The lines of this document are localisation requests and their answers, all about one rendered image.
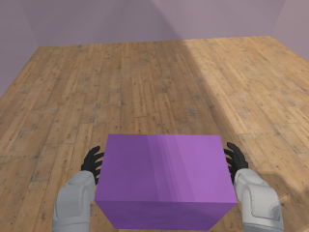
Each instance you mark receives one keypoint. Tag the robot left hand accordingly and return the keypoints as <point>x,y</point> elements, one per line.
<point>90,163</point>

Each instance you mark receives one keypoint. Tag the left robot forearm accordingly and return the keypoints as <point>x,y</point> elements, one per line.
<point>72,205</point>

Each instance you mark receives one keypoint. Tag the robot right hand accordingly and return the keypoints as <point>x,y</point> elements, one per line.
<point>237,160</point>

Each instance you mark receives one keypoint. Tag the right robot forearm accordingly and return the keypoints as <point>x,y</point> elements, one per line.
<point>260,205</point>

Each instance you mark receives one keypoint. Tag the carton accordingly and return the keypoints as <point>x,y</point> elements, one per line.
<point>164,181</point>

